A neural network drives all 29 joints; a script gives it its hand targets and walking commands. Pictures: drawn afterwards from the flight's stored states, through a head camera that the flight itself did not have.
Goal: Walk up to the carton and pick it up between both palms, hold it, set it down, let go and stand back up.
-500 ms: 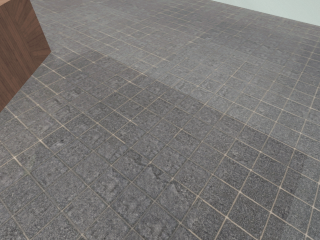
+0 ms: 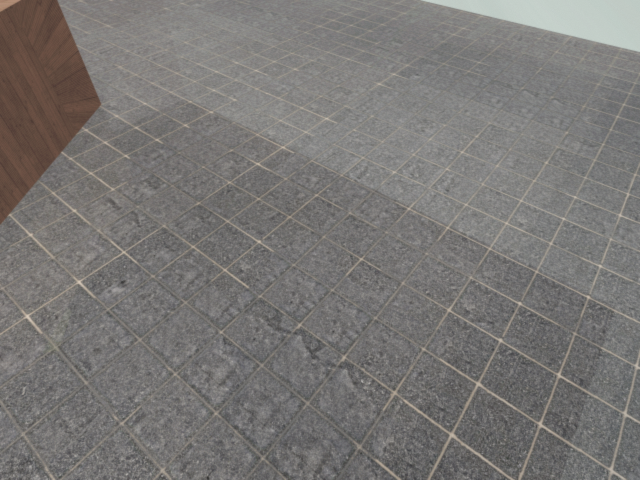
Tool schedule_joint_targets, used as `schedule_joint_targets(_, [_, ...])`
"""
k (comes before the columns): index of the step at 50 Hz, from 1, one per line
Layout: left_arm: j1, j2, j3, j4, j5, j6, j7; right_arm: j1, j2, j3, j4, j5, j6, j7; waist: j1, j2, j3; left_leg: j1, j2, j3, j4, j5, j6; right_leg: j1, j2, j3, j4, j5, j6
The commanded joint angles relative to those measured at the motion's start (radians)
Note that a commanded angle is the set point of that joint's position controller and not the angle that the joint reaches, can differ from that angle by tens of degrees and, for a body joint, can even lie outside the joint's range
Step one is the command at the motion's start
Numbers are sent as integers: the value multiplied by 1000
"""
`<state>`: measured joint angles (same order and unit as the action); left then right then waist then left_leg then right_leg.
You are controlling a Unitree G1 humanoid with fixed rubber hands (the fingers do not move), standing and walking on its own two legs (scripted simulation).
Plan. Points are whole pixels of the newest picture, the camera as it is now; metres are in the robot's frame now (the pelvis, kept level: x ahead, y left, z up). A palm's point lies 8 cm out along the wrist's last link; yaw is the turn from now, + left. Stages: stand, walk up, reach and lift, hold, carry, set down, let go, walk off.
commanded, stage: stand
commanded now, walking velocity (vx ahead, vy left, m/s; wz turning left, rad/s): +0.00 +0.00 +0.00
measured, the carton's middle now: out of the picture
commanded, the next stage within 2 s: walk up in 0.66 s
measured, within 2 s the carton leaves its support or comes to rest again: neither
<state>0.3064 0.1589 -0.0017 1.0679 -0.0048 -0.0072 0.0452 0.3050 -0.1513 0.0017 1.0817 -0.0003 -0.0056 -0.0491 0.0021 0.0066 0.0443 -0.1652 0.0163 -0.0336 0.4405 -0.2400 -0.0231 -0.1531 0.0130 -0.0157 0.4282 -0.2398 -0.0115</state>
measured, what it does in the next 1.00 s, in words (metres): lifts its left foot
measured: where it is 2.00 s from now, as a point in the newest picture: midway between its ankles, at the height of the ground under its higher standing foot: (225, 417)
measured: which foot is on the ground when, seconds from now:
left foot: down 0.00-0.88, up 0.90-1.00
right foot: down 0.00-1.00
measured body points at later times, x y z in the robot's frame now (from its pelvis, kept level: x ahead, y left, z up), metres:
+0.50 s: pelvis +0.00 +0.00 +0.00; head +0.01 -0.01 +0.45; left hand +0.00 +0.22 -0.16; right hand +0.00 -0.23 -0.16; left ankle +0.00 +0.13 -0.74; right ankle +0.00 -0.11 -0.74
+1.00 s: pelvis +0.02 +0.00 -0.01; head +0.02 +0.01 +0.44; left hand +0.01 +0.25 -0.16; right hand +0.03 -0.24 -0.16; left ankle +0.01 +0.13 -0.69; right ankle +0.00 -0.11 -0.74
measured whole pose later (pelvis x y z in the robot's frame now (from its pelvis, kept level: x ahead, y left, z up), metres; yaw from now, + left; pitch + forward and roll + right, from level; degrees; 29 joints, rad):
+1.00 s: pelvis +0.02 +0.00 -0.01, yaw +8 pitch -2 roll -1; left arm 0.27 0.19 0.05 1.04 0.08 -0.05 0.06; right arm 0.34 -0.19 -0.06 1.06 -0.07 0.05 0.04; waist 0.00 0.01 0.03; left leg -0.45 0.09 0.04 0.99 -0.40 -0.03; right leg -0.11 -0.02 -0.15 0.45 -0.31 -0.03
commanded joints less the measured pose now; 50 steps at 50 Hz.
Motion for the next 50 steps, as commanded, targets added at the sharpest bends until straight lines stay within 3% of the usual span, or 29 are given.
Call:
schedule_joint_targets(1, [74,119,23,-31,0,-13,7,76,-120,-19,-27,0,-12,-7,0,2,54,-39,77,-59,-91,112,21,-41,-108,95,-106,93,0])
schedule_joint_targets(33, [67,120,18,-22,4,-17,8,83,-112,-8,-6,-8,-12,-9,-7,4,50,-21,77,-58,-87,144,22,-4,-111,99,-103,171,-4])
schedule_joint_targets(37, [66,120,18,-33,2,-13,7,79,-116,-6,-9,-4,-11,-9,-4,-17,60,-28,74,-53,-92,91,14,-34,-103,99,-120,79,2])
schedule_joint_targets(38, [62,115,20,-30,4,-12,7,81,-114,-4,-4,-5,-11,-9,-6,10,82,-36,77,-50,-91,91,16,-35,-105,107,-120,89,-1])
schedule_joint_targets(40, [79,118,14,-29,-1,-12,5,82,-114,-3,-8,-8,-10,-8,-4,-18,72,-28,78,-55,-89,97,21,-41,-103,101,-120,88,-4])
schedule_joint_targets(42, [69,108,11,-33,-1,-13,5,76,-117,-2,-5,-5,-13,-8,0,6,78,-42,80,-53,-95,107,15,-32,-103,103,-112,116,-4])
schedule_joint_targets(43, [52,241,109,-76,74,-35,12,3,-183,-56,-86,-23,-8,35,52,-135,7,-497,19,-93,101,-323,73,321,-181,184,-71,-290,-65])
schedule_joint_targets(44, [106,314,126,-50,92,-35,23,-103,-180,-65,-124,-39,3,55,96,-289,50,-652,6,39,391,-282,47,348,-410,379,-231,-458,-176])
schedule_joint_targets(45, [87,294,117,-43,105,-37,34,-123,-192,-78,-137,-77,21,64,71,-184,75,-667,115,35,578,-245,19,238,-568,432,-281,-454,-245])
schedule_joint_targets(46, [61,264,110,-44,97,-42,37,-109,-192,-87,-141,-87,31,76,55,-94,100,-627,154,18,599,-227,5,154,-557,400,-283,-401,-251])
schedule_joint_targets(47, [54,224,94,-51,95,-56,35,-95,-186,-90,-136,-85,30,84,51,-4,104,-588,170,-3,614,-191,-1,101,-513,343,-260,-349,-246])
schedule_joint_targets(48, [37,209,91,-60,97,-68,34,-51,-163,-92,-134,-84,29,94,34,11,82,-549,181,-8,637,-153,-11,87,-483,276,-245,-333,-236])
schedule_joint_targets(50, [-54,228,106,-86,94,-72,27,-6,-139,-96,-122,-76,38,115,0,-59,63,-496,190,5,661,-122,-16,52,-466,175,-256,-359,-227])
